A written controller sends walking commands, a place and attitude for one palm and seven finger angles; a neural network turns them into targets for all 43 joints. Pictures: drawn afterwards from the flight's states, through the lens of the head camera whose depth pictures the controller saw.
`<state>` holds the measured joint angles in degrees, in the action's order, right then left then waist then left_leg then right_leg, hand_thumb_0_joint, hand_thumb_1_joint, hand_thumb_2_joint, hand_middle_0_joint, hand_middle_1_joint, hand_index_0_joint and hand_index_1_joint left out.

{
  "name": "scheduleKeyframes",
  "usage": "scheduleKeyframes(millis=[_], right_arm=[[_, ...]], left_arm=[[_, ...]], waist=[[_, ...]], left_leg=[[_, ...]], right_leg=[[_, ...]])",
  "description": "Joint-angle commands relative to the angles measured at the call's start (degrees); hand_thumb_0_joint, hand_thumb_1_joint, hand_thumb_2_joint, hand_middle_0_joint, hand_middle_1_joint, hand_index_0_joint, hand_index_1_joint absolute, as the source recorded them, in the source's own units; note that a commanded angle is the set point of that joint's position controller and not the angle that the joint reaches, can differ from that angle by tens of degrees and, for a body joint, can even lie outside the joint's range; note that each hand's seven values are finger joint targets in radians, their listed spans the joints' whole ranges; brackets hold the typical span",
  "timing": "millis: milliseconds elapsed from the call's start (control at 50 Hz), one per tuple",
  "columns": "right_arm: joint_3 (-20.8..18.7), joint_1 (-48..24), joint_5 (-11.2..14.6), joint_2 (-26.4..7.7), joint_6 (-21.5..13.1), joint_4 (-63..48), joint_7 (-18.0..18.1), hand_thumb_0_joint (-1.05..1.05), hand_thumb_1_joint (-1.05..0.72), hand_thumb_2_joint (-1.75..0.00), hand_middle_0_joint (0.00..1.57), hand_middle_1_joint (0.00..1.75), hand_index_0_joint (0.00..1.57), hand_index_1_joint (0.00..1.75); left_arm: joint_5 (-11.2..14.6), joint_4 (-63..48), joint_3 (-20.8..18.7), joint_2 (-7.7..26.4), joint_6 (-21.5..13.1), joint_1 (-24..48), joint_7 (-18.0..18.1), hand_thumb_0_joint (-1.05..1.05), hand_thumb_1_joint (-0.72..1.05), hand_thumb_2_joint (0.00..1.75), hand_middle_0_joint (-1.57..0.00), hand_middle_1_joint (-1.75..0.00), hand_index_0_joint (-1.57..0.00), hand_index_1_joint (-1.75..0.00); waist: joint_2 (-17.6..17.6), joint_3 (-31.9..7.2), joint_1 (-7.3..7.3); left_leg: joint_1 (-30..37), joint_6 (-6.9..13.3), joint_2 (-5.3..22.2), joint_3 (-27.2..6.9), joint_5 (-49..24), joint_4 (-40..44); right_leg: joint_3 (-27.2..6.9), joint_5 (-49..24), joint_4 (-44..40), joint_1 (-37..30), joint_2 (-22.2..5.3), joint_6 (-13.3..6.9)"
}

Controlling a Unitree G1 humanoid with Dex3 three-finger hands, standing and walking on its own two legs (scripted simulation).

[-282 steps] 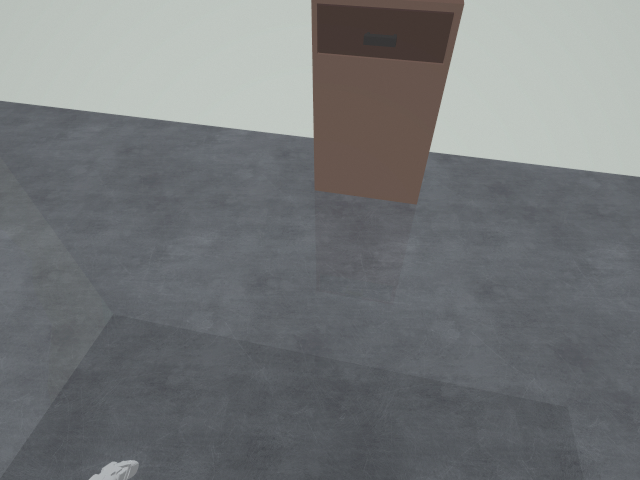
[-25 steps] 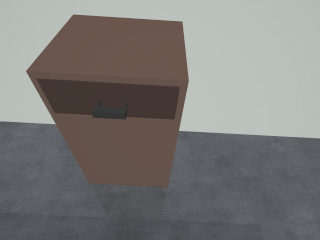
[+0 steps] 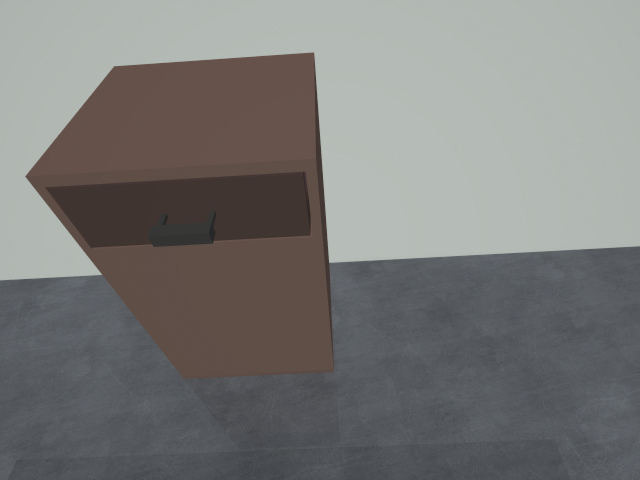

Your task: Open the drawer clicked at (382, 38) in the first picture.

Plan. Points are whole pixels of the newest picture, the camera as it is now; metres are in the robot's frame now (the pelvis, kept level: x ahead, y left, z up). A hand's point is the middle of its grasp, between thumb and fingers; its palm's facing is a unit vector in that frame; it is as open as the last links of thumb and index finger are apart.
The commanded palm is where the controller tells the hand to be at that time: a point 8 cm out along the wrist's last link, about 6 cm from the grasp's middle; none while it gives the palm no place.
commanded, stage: come to a stop and stand still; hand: left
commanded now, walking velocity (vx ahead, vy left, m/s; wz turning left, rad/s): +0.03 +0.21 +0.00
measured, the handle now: (185, 225) +0.54 +0.30 -0.03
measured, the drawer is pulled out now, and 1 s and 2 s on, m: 0.00 0.00 0.00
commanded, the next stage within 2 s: look again from close up in 0.84 s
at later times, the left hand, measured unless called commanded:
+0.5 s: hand out of the picture -0.03 +0.22 -0.19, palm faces +0.10 -0.98 -0.18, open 7.4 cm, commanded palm none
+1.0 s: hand out of the picture -0.03 +0.24 -0.18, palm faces +0.01 -0.98 -0.20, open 7.4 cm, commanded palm none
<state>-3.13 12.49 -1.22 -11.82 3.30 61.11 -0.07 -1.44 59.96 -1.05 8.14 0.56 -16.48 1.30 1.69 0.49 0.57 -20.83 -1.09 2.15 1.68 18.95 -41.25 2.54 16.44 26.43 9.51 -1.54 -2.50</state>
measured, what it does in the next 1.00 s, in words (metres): steps on the spot: left foot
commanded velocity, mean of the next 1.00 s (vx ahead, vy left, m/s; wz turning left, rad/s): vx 0.00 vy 0.02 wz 0.00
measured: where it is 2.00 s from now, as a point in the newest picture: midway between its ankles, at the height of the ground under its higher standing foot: outside the picture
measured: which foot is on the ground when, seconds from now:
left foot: up 0.00-0.30, down 0.32-1.00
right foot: down 0.00-1.00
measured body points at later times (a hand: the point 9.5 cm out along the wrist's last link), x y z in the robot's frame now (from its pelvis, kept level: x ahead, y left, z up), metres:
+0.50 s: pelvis -0.02 +0.04 +0.00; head -0.01 +0.06 +0.45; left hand -0.04 +0.27 -0.17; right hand +0.05 -0.18 -0.15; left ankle -0.04 +0.16 -0.74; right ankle -0.02 -0.08 -0.74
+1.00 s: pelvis -0.02 +0.07 +0.00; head +0.00 +0.07 +0.45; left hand -0.03 +0.29 -0.17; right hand -0.04 -0.15 -0.16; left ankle -0.04 +0.16 -0.74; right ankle -0.02 -0.08 -0.74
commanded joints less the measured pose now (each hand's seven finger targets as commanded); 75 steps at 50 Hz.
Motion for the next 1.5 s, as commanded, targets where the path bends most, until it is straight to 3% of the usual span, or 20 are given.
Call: scheduleKeyframes(millis=[0, 100, 180, 220, 260, 300, 320, 340, 360, 420, 540, 900, 920, 940, 960, 1000, 1080, 1200, 1280, 1480], right_arm=[[-0.24, -0.59, 0.31, -3.07, -1.88, -3.19, 0.26, 0.0, -0.9, -0.9, 0.2, 0.3, 0.2, 0.3], [-0.17, -1.66, 0.59, -3.29, -1.68, -4.41, 0.85, 0.0, -0.9, -0.9, 0.2, 0.3, 0.2, 0.3], [0.21, -0.6, 0.89, -2.45, -1.93, -4.23, 0.95, 0.0, -0.9, -0.9, 0.2, 0.3, 0.2, 0.3], [0.42, 1.49, 0.89, -2.02, -2.12, -3.18, 1.08, 0.0, -0.9, -0.9, 0.2, 0.3, 0.2, 0.3], [0.7, 4.59, 0.75, -2.16, -2.92, -1.31, 1.27, 0.0, -0.9, -0.9, 0.2, 0.3, 0.2, 0.3], [0.33, 3.95, 0.37, -6.32, -3.68, -1.19, 1.66, 0.0, -0.9, -0.9, 0.2, 0.3, 0.2, 0.3], [0.49, 1.93, 0.29, -7.14, -3.36, -1.59, 1.76, 0.0, -0.9, -0.9, 0.2, 0.3, 0.2, 0.3], [0.63, 0.66, 0.28, -7.12, -2.92, -1.98, 1.6, 0.0, -0.9, -0.9, 0.2, 0.3, 0.2, 0.3], [0.98, -0.32, 0.38, -5.52, -3.19, -1.36, 1.69, 0.0, -0.9, -0.9, 0.2, 0.3, 0.2, 0.3], [1.79, 0.51, 0.61, -4.52, -3.54, -0.14, 1.95, 0.0, -0.9, -0.9, 0.2, 0.3, 0.2, 0.3], [2.04, 1.88, 0.7, -4.24, -4.1, 0.63, 2.08, 0.0, -0.9, -0.9, 0.2, 0.3, 0.2, 0.3], [2.3, 7.16, 0.81, -2.7, -4.92, 3.06, 2.36, 0.0, -0.9, -0.9, 0.2, 0.3, 0.2, 0.3], [2.61, 3.46, 1.32, -5.13, -5.82, -0.87, 1.38, 0.0, -0.9, -0.9, 0.2, 0.3, 0.2, 0.3], [3.09, 4.3, 1.09, -4.11, -5.64, -2.08, 1.09, 0.0, -0.9, -0.9, 0.2, 0.3, 0.2, 0.3], [3.0, 7.97, 0.33, -2.14, -5.86, -1.88, 1.38, 0.0, -0.9, -0.9, 0.2, 0.3, 0.2, 0.3], [3.03, 9.01, 0.35, -2.92, -5.73, -1.67, 1.6, 0.0, -0.9, -0.9, 0.2, 0.3, 0.2, 0.3], [2.96, 8.74, 0.35, -3.06, -5.28, -2.05, 1.81, 0.0, -0.9, -0.9, 0.2, 0.3, 0.2, 0.3], [2.8, 7.96, 0.51, -2.6, -4.53, -2.36, 1.43, 0.0, -0.9, -0.9, 0.2, 0.3, 0.2, 0.3], [2.64, 7.88, 0.36, -2.79, -4.47, -2.41, 1.38, 0.0, -0.9, -0.9, 0.2, 0.3, 0.2, 0.3], [2.56, 8.9, 0.36, -1.8, -4.08, -1.72, 1.31, 0.0, -0.9, -0.9, 0.2, 0.3, 0.2, 0.3]], left_arm=[[0.18, -2.17, -2.79, 11.12, -1.79, -2.06, 0.78, 0.0, 0.9, 0.9, -0.2, -0.3, -0.2, -0.3], [-0.07, -0.83, -3.46, 11.51, -1.48, -5.26, 1.5, 0.0, 0.9, 0.9, -0.2, -0.3, -0.2, -0.3], [-0.25, -0.55, -3.5, 11.6, -1.17, -3.79, 1.48, 0.0, 0.9, 0.9, -0.2, -0.3, -0.2, -0.3], [-0.04, -0.25, -3.15, 11.38, -0.98, -1.77, 1.29, 0.0, 0.9, 0.9, -0.2, -0.3, -0.2, -0.3], [0.5, -0.09, -2.69, 10.0, -0.68, 0.31, 1.08, 0.0, 0.9, 0.9, -0.2, -0.3, -0.2, -0.3], [0.91, -0.1, -1.78, 6.72, -0.33, -0.97, 0.74, 0.0, 0.9, 0.9, -0.2, -0.3, -0.2, -0.3], [0.73, 0.43, -1.4, 5.74, -0.13, -0.82, 0.7, 0.0, 0.9, 0.9, -0.2, -0.3, -0.2, -0.3], [0.14, 0.64, -1.33, 5.49, -0.04, -0.92, 0.65, 0.0, 0.9, 0.9, -0.2, -0.3, -0.2, -0.3], [0.23, 1.33, -1.09, 5.7, -0.05, 0.18, 0.47, 0.0, 0.9, 0.9, -0.2, -0.3, -0.2, -0.3], [0.54, 2.97, -0.68, 6.72, -0.2, -0.28, 0.39, 0.0, 0.9, 0.9, -0.2, -0.3, -0.2, -0.3], [0.55, 4.17, -0.14, 6.88, -0.38, -0.77, 0.5, 0.0, 0.9, 0.9, -0.2, -0.3, -0.2, -0.3], [0.83, 5.16, 0.43, 5.53, -0.53, -2.23, 0.86, 0.0, 0.9, 0.9, -0.2, -0.3, -0.2, -0.3], [-0.06, 5.47, 1.43, 6.87, -2.37, -3.84, 3.13, 0.0, 0.9, 0.9, -0.2, -0.3, -0.2, -0.3], [0.18, 5.15, 0.85, 9.0, -3.21, -4.0, 2.41, 0.0, 0.9, 0.9, -0.2, -0.3, -0.2, -0.3], [0.35, 3.79, 0.83, 7.26, -2.99, -4.4, 2.19, 0.0, 0.9, 0.9, -0.2, -0.3, -0.2, -0.3], [0.72, 3.44, 1.08, 6.35, -2.48, -3.88, 1.72, 0.0, 0.9, 0.9, -0.2, -0.3, -0.2, -0.3], [0.74, 2.27, 1.02, 5.47, -1.57, -3.39, 1.31, 0.0, 0.9, 0.9, -0.2, -0.3, -0.2, -0.3], [0.59, 1.3, 0.89, 5.37, -1.16, -3.9, 0.87, 0.0, 0.9, 0.9, -0.2, -0.3, -0.2, -0.3], [0.49, 0.71, 0.6, 5.2, -1.08, -4.91, 0.73, 0.0, 0.9, 0.9, -0.2, -0.3, -0.2, -0.3], [0.5, 0.47, 0.28, 4.85, -1.43, -5.81, 0.46, 0.0, 0.9, 0.9, -0.2, -0.3, -0.2, -0.3]], waist=[[-8.03, 3.16, 1.49], [-9.47, 0.3, 3.12], [-11.39, -2.17, 2.55], [-11.89, -2.71, 1.15], [-9.6, -2.6, -0.64], [1.52, -3.69, 0.34], [2.09, -1.19, 1.01], [-1.96, 1.41, 1.27], [-0.95, 4.15, 1.03], [2.56, 3.87, 0.66], [0.93, 1.9, 0.31], [-1.08, 2.7, 0.24], [1.2, 4.32, 0.64], [-0.35, 2.36, -0.58], [-0.06, -2.29, -0.71], [-1.11, -7.01, -0.89], [-0.11, -0.18, -0.73], [-2.52, 7.61, -0.67], [-0.4, 6.92, -0.43], [-2.24, 5.34, -0.81]], left_leg=[[-5.52, -0.64, 0.08, -1.0, 1.18, -4.71], [-7.06, -1.17, 0.1, -1.62, 5.65, -3.82], [-1.25, -0.7, -0.7, -0.67, 5.41, 2.92], [5.59, -0.53, -1.38, 0.55, 0.13, 10.44], [15.49, 0.11, -0.89, 1.01, -9.86, 20.1], [18.56, 3.62, 8.35, -6.85, -21.14, 20.22], [13.75, 5.0, 10.01, -7.29, -17.38, 21.5], [9.68, 4.43, 9.36, -5.88, -9.8, 21.38], [8.89, 3.58, 6.95, -4.96, -9.49, 22.16], [9.57, 2.67, 5.48, -3.61, -12.62, 22.59], [11.66, 2.34, 5.36, -3.82, -13.98, 23.56], [11.38, 2.47, 4.79, -3.72, -15.68, 25.5], [7.62, 1.19, 5.48, -2.26, -29.53, 14.44], [8.29, 0.96, 3.98, -1.12, -28.68, 14.94], [9.22, 1.84, 3.13, -1.99, -25.03, 14.95], [10.77, 2.84, 4.23, -3.01, -25.42, 14.36], [7.09, 3.21, 4.73, -3.58, -21.54, 15.92], [1.87, 3.03, 3.28, -3.89, -3.97, 20.17], [1.4, 3.1, 3.24, -4.33, 1.0, 22.04], [3.65, 2.73, 2.27, -3.11, 1.07, 20.59]], right_leg=[[-12.05, -20.3, -10.83, -3.82, -15.8, -5.3], [-13.06, -35.53, -6.76, -11.04, -18.36, -8.03], [-11.93, -34.91, -6.03, -9.7, -17.14, -7.67], [-9.72, -29.95, -5.23, -5.61, -14.74, -5.71], [-6.76, -21.08, -2.47, 0.77, -10.59, -2.04], [-1.97, -6.79, 0.11, 5.42, -4.92, 1.63], [-0.61, -1.77, -1.65, 4.04, -3.93, 2.55], [-1.27, -0.39, -3.17, 3.5, -3.63, 2.51], [-1.48, -4.65, -4.36, 4.06, -4.28, 2.61], [-2.33, -8.7, -5.24, 1.24, -4.89, 2.51], [-1.86, -9.09, -6.47, -0.25, -5.29, 3.04], [-1.21, -10.52, -6.48, -2.18, -5.62, 3.39], [-4.25, -20.85, -3.36, 1.11, -6.96, 2.27], [-1.64, -25.78, -1.44, -1.19, -7.21, 1.68], [-1.83, -23.4, 1.11, -4.14, -6.88, 1.26], [-1.38, -17.01, 1.3, -4.07, -5.87, 1.02], [-0.77, -9.59, 0.96, -0.3, -4.76, 1.3], [-1.97, -3.62, -1.96, 3.77, -4.5, 1.42], [-2.0, -2.75, -2.49, 3.38, -4.23, 1.42], [-3.85, 3.11, -6.48, 5.78, -4.92, 1.23]])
